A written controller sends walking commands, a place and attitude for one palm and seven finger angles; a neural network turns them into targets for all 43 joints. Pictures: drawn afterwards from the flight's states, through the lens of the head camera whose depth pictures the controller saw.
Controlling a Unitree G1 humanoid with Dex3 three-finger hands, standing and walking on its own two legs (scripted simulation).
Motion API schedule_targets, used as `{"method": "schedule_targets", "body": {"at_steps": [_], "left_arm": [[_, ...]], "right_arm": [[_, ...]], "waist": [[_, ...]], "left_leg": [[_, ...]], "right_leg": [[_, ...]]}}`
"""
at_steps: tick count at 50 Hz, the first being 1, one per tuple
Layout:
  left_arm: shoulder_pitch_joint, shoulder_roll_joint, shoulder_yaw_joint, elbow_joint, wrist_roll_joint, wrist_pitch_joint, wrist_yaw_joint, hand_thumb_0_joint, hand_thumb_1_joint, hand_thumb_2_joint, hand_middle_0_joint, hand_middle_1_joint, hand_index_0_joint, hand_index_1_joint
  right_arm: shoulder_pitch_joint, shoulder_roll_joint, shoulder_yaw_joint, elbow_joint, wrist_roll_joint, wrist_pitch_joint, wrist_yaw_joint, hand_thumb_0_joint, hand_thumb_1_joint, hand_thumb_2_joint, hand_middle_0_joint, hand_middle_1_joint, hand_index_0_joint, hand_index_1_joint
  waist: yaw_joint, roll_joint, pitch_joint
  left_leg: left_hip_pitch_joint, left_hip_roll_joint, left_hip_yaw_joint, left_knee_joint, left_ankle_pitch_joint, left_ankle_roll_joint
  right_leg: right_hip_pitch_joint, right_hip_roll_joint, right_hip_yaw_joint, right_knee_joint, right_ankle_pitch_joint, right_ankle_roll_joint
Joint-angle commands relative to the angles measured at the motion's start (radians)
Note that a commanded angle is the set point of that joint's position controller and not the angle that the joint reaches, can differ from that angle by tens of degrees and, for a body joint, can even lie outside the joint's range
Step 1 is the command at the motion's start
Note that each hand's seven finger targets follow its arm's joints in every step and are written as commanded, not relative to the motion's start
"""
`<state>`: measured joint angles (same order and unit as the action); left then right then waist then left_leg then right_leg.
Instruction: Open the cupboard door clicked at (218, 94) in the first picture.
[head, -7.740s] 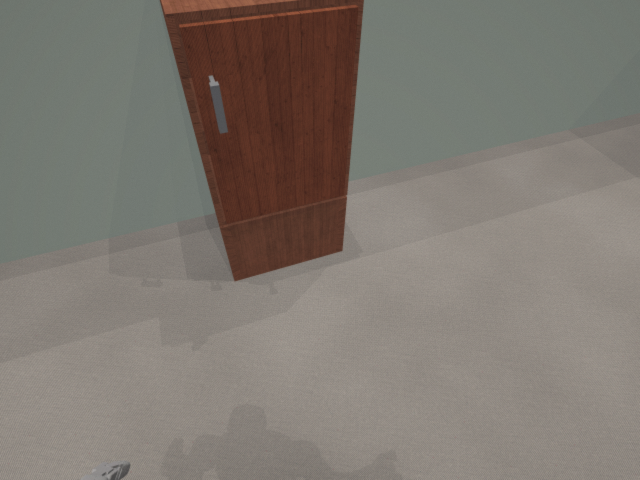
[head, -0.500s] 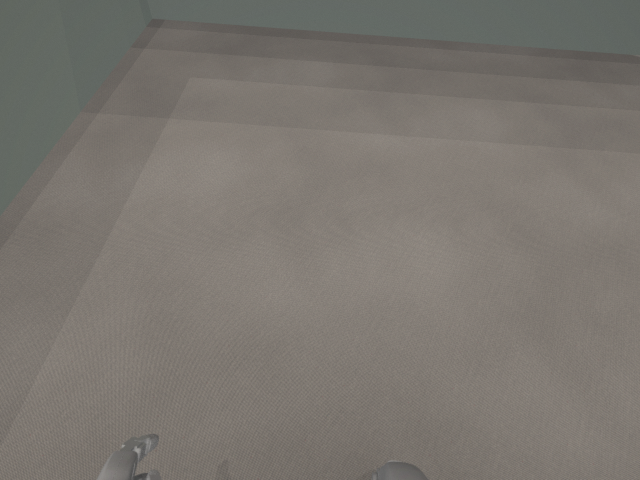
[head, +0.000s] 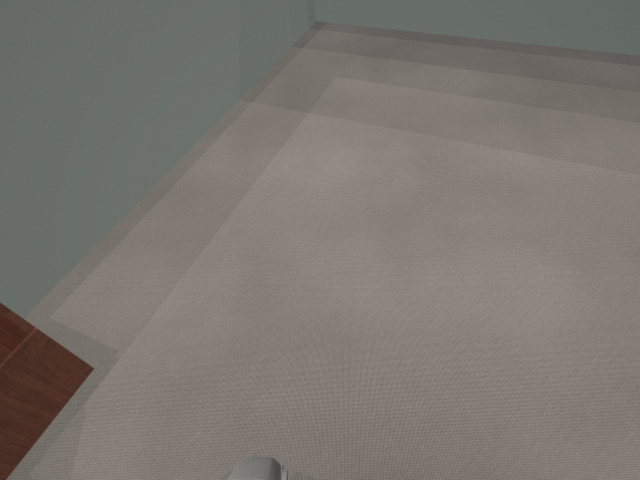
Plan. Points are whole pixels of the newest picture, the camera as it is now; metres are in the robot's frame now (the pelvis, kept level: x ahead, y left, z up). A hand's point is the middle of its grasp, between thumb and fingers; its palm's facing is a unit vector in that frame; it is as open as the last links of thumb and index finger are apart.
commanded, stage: turn to face it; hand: left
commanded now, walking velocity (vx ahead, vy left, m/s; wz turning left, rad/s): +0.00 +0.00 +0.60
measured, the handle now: out of the picture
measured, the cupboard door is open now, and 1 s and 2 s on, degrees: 0 0 0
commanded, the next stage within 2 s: take the last steps up to it in 1.88 s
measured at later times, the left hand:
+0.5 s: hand out of the picture +0.01 +0.29 -0.16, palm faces +0.34 -0.91 -0.25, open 7.3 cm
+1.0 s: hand out of the picture -0.05 +0.20 -0.14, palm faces +0.57 -0.77 -0.28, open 7.3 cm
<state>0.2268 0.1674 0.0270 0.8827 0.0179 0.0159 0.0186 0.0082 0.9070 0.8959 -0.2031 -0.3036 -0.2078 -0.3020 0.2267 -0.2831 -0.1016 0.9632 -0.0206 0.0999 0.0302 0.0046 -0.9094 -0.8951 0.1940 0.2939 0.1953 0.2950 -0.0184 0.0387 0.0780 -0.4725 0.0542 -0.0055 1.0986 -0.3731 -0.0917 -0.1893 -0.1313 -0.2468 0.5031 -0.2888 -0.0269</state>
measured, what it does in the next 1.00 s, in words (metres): steps on the spot, turning left: left foot, then right foot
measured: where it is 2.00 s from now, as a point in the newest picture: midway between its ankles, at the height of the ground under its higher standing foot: outside the picture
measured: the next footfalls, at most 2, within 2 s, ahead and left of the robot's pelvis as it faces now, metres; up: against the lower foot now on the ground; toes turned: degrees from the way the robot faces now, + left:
left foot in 0.18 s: +0.02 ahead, +0.15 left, +0.00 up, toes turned +13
right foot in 0.72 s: +0.07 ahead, -0.08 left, +0.00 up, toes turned +24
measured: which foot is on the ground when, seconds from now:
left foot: up 0.00-0.16, down 0.18-0.72, up 0.74-1.00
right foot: down 0.00-0.18, up 0.20-0.70, down 0.72-1.00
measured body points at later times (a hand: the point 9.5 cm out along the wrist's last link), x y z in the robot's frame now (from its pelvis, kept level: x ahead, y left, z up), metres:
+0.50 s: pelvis -0.01 +0.05 +0.00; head +0.00 +0.08 +0.45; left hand -0.01 +0.33 -0.14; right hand +0.15 -0.16 -0.13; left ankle -0.02 +0.14 -0.74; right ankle +0.03 -0.12 -0.66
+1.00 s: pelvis -0.01 -0.01 +0.00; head +0.02 -0.03 +0.45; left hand -0.08 +0.24 -0.12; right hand +0.17 -0.22 -0.16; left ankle -0.12 +0.12 -0.64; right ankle +0.04 -0.10 -0.74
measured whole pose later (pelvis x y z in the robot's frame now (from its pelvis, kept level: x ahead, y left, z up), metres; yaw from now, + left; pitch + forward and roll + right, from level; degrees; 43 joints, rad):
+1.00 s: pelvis -0.01 -0.01 +0.00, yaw +36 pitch -2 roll +2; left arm 0.22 0.16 0.03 0.88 0.01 0.01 0.02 0.01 0.91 0.90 -0.20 -0.30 -0.21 -0.30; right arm 0.26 -0.28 -0.11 0.97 -0.02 0.10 0.03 0.00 -0.91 -0.90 0.19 0.29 0.20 0.30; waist -0.04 0.05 0.06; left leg -0.50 0.03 -0.04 1.17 -0.35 -0.09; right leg -0.17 -0.11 -0.19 0.50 -0.29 -0.01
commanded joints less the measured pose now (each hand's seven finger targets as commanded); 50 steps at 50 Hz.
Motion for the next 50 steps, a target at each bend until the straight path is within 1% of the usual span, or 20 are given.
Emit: {"method": "schedule_targets", "body": {"at_steps": [1,5,7,8,9,10,11,12,16,25,28,32,34,35,36,37,38,39,42,50], "left_arm": [[0.049,0.240,0.063,-0.041,0.011,-0.020,0.017,0.000,0.900,0.900,-0.200,-0.300,-0.200,-0.300],[0.069,0.266,0.077,-0.023,0.014,-0.012,0.013,0.000,0.900,0.900,-0.200,-0.300,-0.200,-0.300],[0.059,0.264,0.081,-0.018,0.007,-0.006,0.008,0.000,0.900,0.900,-0.200,-0.300,-0.200,-0.300],[0.052,0.250,0.077,-0.021,-0.002,-0.002,0.006,0.000,0.900,0.900,-0.200,-0.300,-0.200,-0.300],[0.048,0.185,0.070,-0.060,-0.011,0.002,-0.002,0.000,0.900,0.900,-0.200,-0.300,-0.200,-0.300],[-0.021,0.163,0.050,-0.099,-0.003,0.012,0.002,0.000,0.900,0.900,-0.200,-0.300,-0.200,-0.300],[-0.043,0.188,0.055,-0.102,0.001,0.018,0.004,0.000,0.900,0.900,-0.200,-0.300,-0.200,-0.300],[-0.050,0.177,0.059,-0.081,0.005,0.024,0.007,0.000,0.900,0.900,-0.200,-0.300,-0.200,-0.300],[-0.004,0.193,0.067,-0.031,0.002,0.020,-0.009,0.000,0.900,0.900,-0.200,-0.300,-0.200,-0.300],[-0.091,0.181,0.064,-0.079,-0.004,0.021,0.002,0.000,0.900,0.900,-0.200,-0.300,-0.200,-0.300],[-0.128,0.168,0.058,-0.103,-0.007,0.015,0.004,0.000,0.900,0.900,-0.200,-0.300,-0.200,-0.300],[-0.074,0.154,0.054,-0.104,-0.018,0.004,0.009,0.000,0.900,0.900,-0.200,-0.300,-0.200,-0.300],[-0.013,0.167,0.059,-0.090,-0.021,-0.007,0.013,0.000,0.900,0.900,-0.200,-0.300,-0.200,-0.300],[0.026,0.202,0.067,-0.082,-0.017,-0.017,0.017,0.000,0.900,0.900,-0.200,-0.300,-0.200,-0.300],[0.039,0.298,0.085,-0.083,0.000,-0.026,0.026,0.000,0.900,0.900,-0.200,-0.300,-0.200,-0.300],[0.029,0.327,0.082,-0.093,0.001,-0.019,0.027,0.000,0.900,0.900,-0.200,-0.300,-0.200,-0.300],[-0.022,0.296,0.072,-0.110,-0.001,-0.013,0.029,0.000,0.900,0.900,-0.200,-0.300,-0.200,-0.300],[-0.076,0.244,0.070,-0.110,-0.005,-0.022,0.029,0.000,0.900,0.900,-0.200,-0.300,-0.200,-0.300],[-0.109,0.189,0.045,-0.110,-0.006,-0.027,0.018,0.000,0.900,0.900,-0.200,-0.300,-0.200,-0.300],[0.030,0.223,0.060,-0.059,0.007,-0.025,0.021,0.000,0.900,0.900,-0.200,-0.300,-0.200,-0.300]], "right_arm": [[-0.109,-0.026,0.012,-0.111,0.007,-0.040,0.002,0.000,-0.900,-0.900,0.200,0.300,0.200,0.300],[-0.118,-0.021,0.024,-0.130,0.012,-0.060,-0.001,0.000,-0.900,-0.900,0.200,0.300,0.200,0.300],[-0.063,-0.044,0.018,-0.123,0.008,-0.069,-0.004,0.000,-0.900,-0.900,0.200,0.300,0.200,0.300],[0.004,-0.091,0.007,-0.106,0.006,-0.078,-0.003,0.000,-0.900,-0.900,0.200,0.300,0.200,0.300],[0.065,-0.216,-0.026,-0.103,0.000,-0.089,-0.011,0.000,-0.900,-0.900,0.200,0.300,0.200,0.300],[0.126,-0.273,-0.035,-0.080,0.010,-0.081,-0.021,0.000,-0.900,-0.900,0.200,0.300,0.200,0.300],[0.119,-0.254,-0.026,-0.073,0.006,-0.077,-0.025,0.000,-0.900,-0.900,0.200,0.300,0.200,0.300],[0.063,-0.210,-0.016,-0.084,0.003,-0.082,-0.034,0.000,-0.900,-0.900,0.200,0.300,0.200,0.300],[-0.068,-0.147,0.009,-0.130,0.006,-0.089,-0.042,0.000,-0.900,-0.900,0.200,0.300,0.200,0.300],[-0.003,-0.148,-0.006,-0.120,0.000,-0.082,-0.037,0.000,-0.900,-0.900,0.200,0.300,0.200,0.300],[0.017,-0.151,-0.013,-0.113,-0.004,-0.078,-0.036,0.000,-0.900,-0.900,0.200,0.300,0.200,0.300],[-0.005,-0.153,-0.020,-0.121,-0.006,-0.072,-0.036,0.000,-0.900,-0.900,0.200,0.300,0.200,0.300],[-0.022,-0.138,-0.020,-0.126,0.002,-0.070,-0.034,0.000,-0.900,-0.900,0.200,0.300,0.200,0.300],[-0.017,-0.102,-0.016,-0.129,0.010,-0.071,-0.031,0.000,-0.900,-0.900,0.200,0.300,0.200,0.300],[0.015,-0.027,-0.006,-0.142,0.020,-0.072,-0.026,0.000,-0.900,-0.900,0.200,0.300,0.200,0.300],[-0.004,-0.057,-0.014,-0.155,0.005,-0.070,-0.029,0.000,-0.900,-0.900,0.200,0.300,0.200,0.300],[-0.001,-0.080,-0.023,-0.150,0.000,-0.062,-0.026,0.000,-0.900,-0.900,0.200,0.300,0.200,0.300],[0.011,-0.074,-0.025,-0.118,-0.004,-0.048,-0.020,0.000,-0.900,-0.900,0.200,0.300,0.200,0.300],[0.050,-0.053,-0.019,-0.075,-0.004,-0.035,-0.004,0.000,-0.900,-0.900,0.200,0.300,0.200,0.300],[-0.071,-0.043,-0.005,-0.094,0.001,-0.029,0.000,0.000,-0.900,-0.900,0.200,0.300,0.200,0.300]], "waist": [[0.055,-0.239,-0.078],[0.065,-0.264,-0.118],[0.028,-0.226,-0.150],[-0.013,-0.107,-0.192],[-0.052,0.228,-0.221],[-0.077,0.264,-0.221],[-0.067,0.158,-0.194],[-0.053,0.223,-0.161],[0.010,0.101,-0.084],[-0.016,0.096,-0.074],[-0.027,0.113,-0.088],[-0.002,0.128,-0.140],[0.032,0.102,-0.169],[0.050,0.026,-0.192],[0.055,-0.269,-0.206],[0.058,-0.313,-0.174],[0.031,-0.185,-0.127],[0.006,-0.244,-0.084],[-0.024,-0.207,-0.019],[0.038,-0.230,-0.025]], "left_leg": [[-0.033,-0.005,0.065,-0.179,-0.050,0.009],[0.078,-0.020,0.113,-0.381,-0.057,0.040],[0.208,-0.027,0.121,-0.565,0.078,0.057],[0.376,0.004,0.062,-0.696,0.237,0.074],[0.567,0.271,-0.294,-0.739,0.597,0.184],[0.559,0.385,-0.393,-0.726,0.910,0.283],[0.491,0.381,-0.311,-0.712,0.799,0.314],[0.438,0.298,-0.285,-0.731,0.723,0.276],[0.349,0.167,-0.184,-0.756,0.617,0.220],[0.317,0.162,-0.341,-0.792,0.382,0.268],[0.321,0.154,-0.397,-0.764,0.420,0.277],[0.271,0.119,-0.436,-0.706,0.522,0.261],[0.183,0.076,-0.433,-0.644,0.484,0.217],[0.080,0.023,-0.389,-0.578,0.350,0.163],[-0.132,-0.109,-0.193,-0.361,-0.016,0.076],[-0.153,-0.143,-0.101,-0.142,-0.227,0.045],[-0.113,-0.103,-0.125,-0.006,-0.183,0.051],[-0.112,-0.071,-0.128,0.053,-0.131,0.048],[-0.121,-0.053,-0.058,0.160,0.019,0.022],[-0.104,-0.012,0.009,-0.001,-0.016,-0.003]], "right_leg": [[0.125,-0.246,0.144,-0.147,0.408,-0.096],[0.138,-0.273,0.113,-0.060,0.506,-0.088],[0.089,-0.256,0.064,0.043,0.451,-0.038],[-0.018,-0.224,0.037,0.201,0.353,0.009],[-0.327,-0.073,0.011,0.442,-0.156,0.100],[-0.433,-0.012,0.117,0.585,-0.417,0.123],[-0.410,-0.030,0.174,0.657,-0.363,0.106],[-0.428,-0.029,0.204,0.674,-0.292,0.109],[-0.390,0.000,0.222,0.697,-0.089,0.126],[-0.346,0.036,0.256,0.503,-0.108,0.137],[-0.304,0.066,0.254,0.394,-0.148,0.127],[-0.143,0.117,0.242,0.192,-0.126,0.105],[0.031,0.119,0.239,-0.022,0.014,0.098],[0.178,0.049,0.292,-0.162,0.087,0.082],[0.335,-0.230,0.548,-0.251,0.094,-0.003],[0.183,-0.389,0.650,-0.247,0.205,-0.104],[0.064,-0.371,0.565,-0.242,0.197,-0.137],[0.013,-0.295,0.494,-0.249,0.177,-0.108],[-0.006,-0.172,0.288,-0.209,0.247,-0.059],[0.089,-0.221,0.201,-0.183,0.325,-0.084]]}}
